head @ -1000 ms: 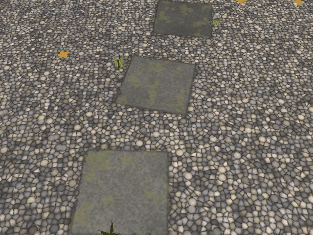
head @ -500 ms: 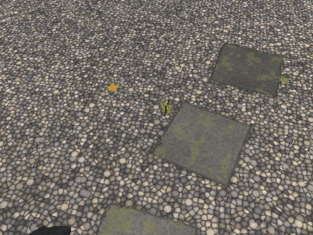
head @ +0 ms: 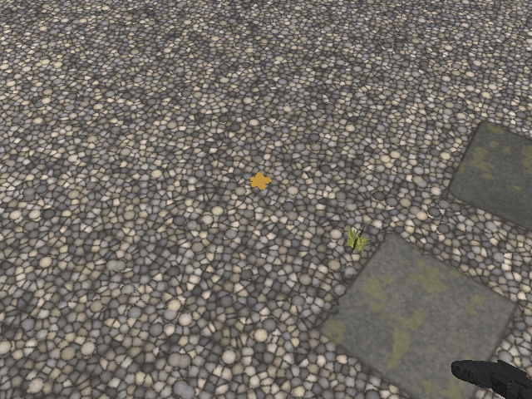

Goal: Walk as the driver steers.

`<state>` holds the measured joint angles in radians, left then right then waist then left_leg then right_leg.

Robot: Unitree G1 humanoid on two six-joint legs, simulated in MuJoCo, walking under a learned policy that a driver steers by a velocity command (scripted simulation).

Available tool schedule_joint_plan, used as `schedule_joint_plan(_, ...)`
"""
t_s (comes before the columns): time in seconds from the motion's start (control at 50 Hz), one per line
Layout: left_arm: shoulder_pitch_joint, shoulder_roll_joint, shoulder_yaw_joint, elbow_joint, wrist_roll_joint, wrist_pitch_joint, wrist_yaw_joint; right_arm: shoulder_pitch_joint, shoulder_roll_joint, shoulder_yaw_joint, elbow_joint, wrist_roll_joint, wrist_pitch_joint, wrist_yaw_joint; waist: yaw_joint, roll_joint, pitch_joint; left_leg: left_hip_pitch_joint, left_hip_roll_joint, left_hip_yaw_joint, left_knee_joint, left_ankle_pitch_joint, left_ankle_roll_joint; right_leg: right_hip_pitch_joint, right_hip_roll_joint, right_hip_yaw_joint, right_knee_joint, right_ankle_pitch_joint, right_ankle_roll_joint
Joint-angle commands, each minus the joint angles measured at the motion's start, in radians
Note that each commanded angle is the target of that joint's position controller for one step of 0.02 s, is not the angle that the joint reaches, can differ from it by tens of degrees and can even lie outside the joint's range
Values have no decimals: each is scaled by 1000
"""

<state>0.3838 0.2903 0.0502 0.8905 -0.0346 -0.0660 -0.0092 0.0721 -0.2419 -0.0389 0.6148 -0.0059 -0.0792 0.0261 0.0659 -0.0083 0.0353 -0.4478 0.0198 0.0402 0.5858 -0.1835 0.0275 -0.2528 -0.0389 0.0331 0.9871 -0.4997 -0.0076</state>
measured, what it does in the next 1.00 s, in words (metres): walks ahead, turning right: right foot, then left foot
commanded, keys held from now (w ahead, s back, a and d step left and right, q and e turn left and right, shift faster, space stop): w+e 0.20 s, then e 0.80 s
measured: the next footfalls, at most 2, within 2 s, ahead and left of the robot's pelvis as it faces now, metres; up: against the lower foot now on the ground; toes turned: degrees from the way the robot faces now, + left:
right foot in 0.42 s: +0.35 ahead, -0.17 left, +0.00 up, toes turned -16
left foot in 0.92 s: +0.43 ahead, +0.03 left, +0.00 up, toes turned -38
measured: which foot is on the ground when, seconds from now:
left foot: down 0.00-0.42, up 0.44-0.90, down 0.92-1.00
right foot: up 0.00-0.40, down 0.42-0.92, up 0.94-1.00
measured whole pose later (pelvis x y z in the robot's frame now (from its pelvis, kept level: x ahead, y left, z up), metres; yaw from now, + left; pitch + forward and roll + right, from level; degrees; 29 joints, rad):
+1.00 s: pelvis +0.31 -0.04 +0.01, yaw -35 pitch +2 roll +0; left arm 0.16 0.32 0.08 0.61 -0.01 0.05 0.02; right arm 0.16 -0.28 -0.07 0.72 -0.03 -0.02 -0.02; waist 0.00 -0.05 0.01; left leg -0.32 -0.01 -0.05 0.52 -0.23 0.00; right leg -0.49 0.16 0.18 0.86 -0.45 0.00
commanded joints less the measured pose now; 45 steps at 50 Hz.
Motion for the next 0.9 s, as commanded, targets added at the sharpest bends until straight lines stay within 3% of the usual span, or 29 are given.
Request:
schedule_joint_plan(0.02, -87, 119, 27, -114, -8, -23, 6, 236, -137, -51, 26, 8, -6, -6, -135, 112, -151, 518, 314, -404, -302, -35, 183, -507, -68, 61, 277, 102, -15)
schedule_joint_plan(0.04, -91, 111, 32, -113, 5, -12, 8, 184, -108, -44, 30, 6, -13, -1, -102, 122, -97, 420, 276, -317, -342, 17, 171, -469, -92, 63, 232, 163, -9)
schedule_joint_plan(0.06, -63, 92, 33, -106, 3, 2, 7, 154, -96, -44, 37, -1, -21, -2, -71, 140, -80, 354, 258, -253, -378, 54, 163, -410, -108, 70, 216, 207, -2)
schedule_joint_plan(0.1, -60, 55, 29, -107, 0, 23, 6, 134, -97, -50, 58, -5, -38, -7, -48, 113, -53, 300, 253, -165, -425, 153, 169, -391, -110, 68, 196, 253, 12)
schedule_joint_plan(0.16, -125, 41, 28, -138, 8, 35, 6, 152, -121, -62, 92, -12, -43, -22, -51, 74, -13, 313, 254, -59, -447, 240, 168, -459, -108, 83, 99, 352, 27)
schedule_joint_plan(0.22, -207, 25, 19, -168, 14, 31, -12, 154, -148, -69, 110, -10, -34, -36, -69, 64, 22, 323, 232, 49, -447, 289, 146, -444, -94, 46, -94, 494, 23)
schedule_joint_plan(0.28, -303, 12, 11, -214, 30, 27, -36, 167, -185, -79, 123, 2, -15, -52, -100, 61, 34, 334, 231, 133, -387, 464, 123, -368, -61, -41, -257, 544, 10)
schedule_joint_plan(0.34, -303, 52, 28, -247, 30, 34, -54, 166, -218, -90, 131, 29, 8, -60, -83, 95, -5, 422, 258, 146, -278, 599, 93, -317, -25, -76, -323, 453, -27)
schedule_joint_plan(0.38, -193, 100, 55, -234, 32, 39, -56, 137, -238, -99, 123, 49, 24, -66, -18, 104, -72, 444, 246, 158, -88, 759, 61, -177, 41, -121, -376, 386, -70)
schedule_joint_plan(0.4, -71, 149, 82, -203, 33, 38, -47, 131, -220, -92, 119, 53, 29, -65, 45, 64, -136, 404, 197, 178, 102, 711, 24, -8, 89, -131, -462, 473, -103)
schedule_joint_plan(0.42, -6, 242, 110, -198, 34, 42, -21, 185, -179, -77, 110, 20, 24, -61, 57, -87, -198, 204, 127, 187, 389, 341, -50, 222, -16, 38, -481, 880, -155)
schedule_joint_plan(0.44, -71, 325, 110, -234, 48, 45, -6, 315, -63, -40, 89, -41, 17, -47, -83, -305, -306, -136, -41, 90, 759, -548, -119, 488, -256, 426, -403, 1293, -343)
schedule_joint_plan(0.46, -66, 283, 97, -281, 51, 38, -22, 306, -138, -43, 95, -8, 6, -36, -13, -177, -517, -181, -59, -129, 871, -553, -106, 526, -338, 636, -531, 1037, -434)
schedule_joint_plan(0.48, -107, 226, 84, -288, 42, 31, -30, 187, -182, -55, 74, 29, 10, -37, 5, -70, -404, -240, -24, -143, 853, -442, -82, 439, -287, 534, -585, 841, -383)
schedule_joint_plan(0.5, -159, 182, 73, -283, 21, 31, -25, 137, -170, -52, 63, 22, 18, -50, -22, -14, -277, -271, 10, -129, 773, -349, -73, 309, -235, 451, -608, 689, -325)
schedule_joint_plan(0.52, -205, 147, 61, -289, 13, 37, -17, 126, -172, -55, 73, 6, 31, -64, -49, -3, -199, -241, 41, -132, 706, -294, -75, 175, -199, 393, -633, 622, -289)
schedule_joint_plan(0.54, -233, 139, 58, -299, 24, 42, -10, 135, -182, -60, 70, -1, 46, -70, -79, -35, -173, -174, 51, -140, 655, -256, -71, 68, -172, 364, -656, 593, -272)
schedule_joint_plan(0.56, -247, 141, 59, -309, 39, 45, -6, 143, -179, -62, 70, -5, 57, -72, -93, -56, -167, -125, 41, -133, 625, -232, -70, 5, -150, 344, -670, 600, -262)
schedule_joint_plan(0.6, -244, 156, 65, -312, 46, 44, 5, 156, -150, -55, 76, -11, 63, -76, -101, -66, -182, -95, 21, -124, 551, -204, -80, -33, -127, 306, -663, 680, -259)
schedule_joint_plan(0.64, -226, 170, 70, -311, 37, 50, 20, 134, -135, -49, 72, -12, 66, -80, -91, -63, -198, -111, 7, -132, 474, -175, -98, -19, -118, 308, -651, 668, -254)
schedule_joint_plan(0.68, -226, 173, 70, -317, 29, 64, 33, 104, -133, -46, 65, -9, 72, -81, -79, -75, -202, -121, 0, -146, 408, -132, -111, -13, -104, 331, -653, 522, -237)
schedule_joint_plan(0.76, -236, 170, 70, -331, 30, 86, 44, 45, -131, -45, 48, -1, 70, -73, -55, -119, -156, -96, -20, -159, 264, -93, -115, -40, -74, 390, -666, 260, -207)
schedule_joint_plan(0.86, -221, 164, 71, -341, 28, 102, 37, 42, -140, -49, 42, 10, 41, -55, -40, -155, -154, 6, -52, -155, 71, -146, -88, 17, -77, 480, -603, 379, -201)
schedule_joint_plan(0.9, -244, 157, 68, -350, 15, 111, 38, 100, -143, -57, 58, 12, 32, -44, -84, -152, -151, 134, -53, -131, -140, -36, -59, 1, -40, 484, -552, 426, -167)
